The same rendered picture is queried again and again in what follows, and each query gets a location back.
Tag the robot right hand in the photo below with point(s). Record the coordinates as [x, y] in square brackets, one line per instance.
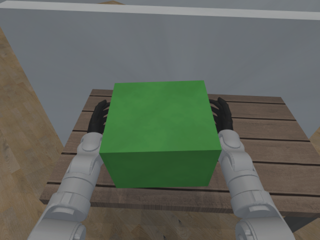
[224, 117]

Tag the table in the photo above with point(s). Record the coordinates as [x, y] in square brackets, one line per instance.
[285, 160]

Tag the left robot forearm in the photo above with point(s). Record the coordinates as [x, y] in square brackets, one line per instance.
[71, 202]

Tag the right robot upper arm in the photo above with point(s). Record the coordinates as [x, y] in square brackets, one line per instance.
[262, 228]

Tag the carton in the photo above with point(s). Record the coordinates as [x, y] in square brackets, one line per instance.
[160, 134]

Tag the right robot forearm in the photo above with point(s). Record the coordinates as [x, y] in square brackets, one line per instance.
[248, 197]

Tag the robot left hand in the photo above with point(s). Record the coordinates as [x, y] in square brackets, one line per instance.
[96, 123]

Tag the left robot upper arm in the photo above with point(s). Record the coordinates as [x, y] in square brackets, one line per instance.
[59, 229]

